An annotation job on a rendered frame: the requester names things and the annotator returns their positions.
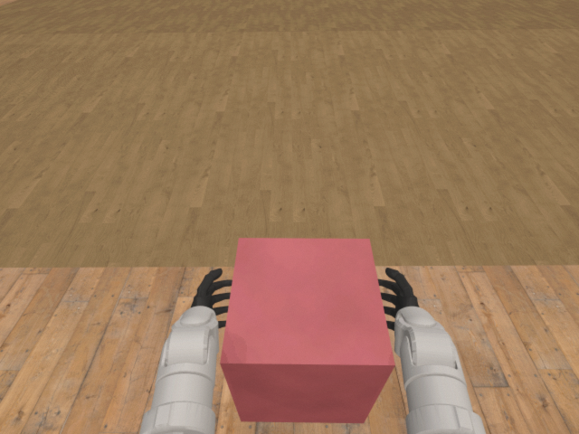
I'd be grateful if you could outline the robot right forearm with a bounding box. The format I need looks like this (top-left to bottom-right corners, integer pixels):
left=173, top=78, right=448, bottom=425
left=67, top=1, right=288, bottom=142
left=394, top=307, right=486, bottom=434

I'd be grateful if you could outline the robot left forearm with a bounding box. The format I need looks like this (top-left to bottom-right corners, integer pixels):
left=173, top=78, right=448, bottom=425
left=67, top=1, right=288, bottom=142
left=139, top=306, right=219, bottom=434

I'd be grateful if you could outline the right robot hand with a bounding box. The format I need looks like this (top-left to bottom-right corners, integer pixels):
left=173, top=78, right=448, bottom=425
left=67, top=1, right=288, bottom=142
left=378, top=268, right=419, bottom=330

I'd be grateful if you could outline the carton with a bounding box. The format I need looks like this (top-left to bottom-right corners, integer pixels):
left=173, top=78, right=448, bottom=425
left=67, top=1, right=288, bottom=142
left=220, top=238, right=395, bottom=423

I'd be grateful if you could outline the left robot hand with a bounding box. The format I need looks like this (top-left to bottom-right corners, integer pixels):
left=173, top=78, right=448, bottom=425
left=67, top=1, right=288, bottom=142
left=191, top=269, right=233, bottom=329

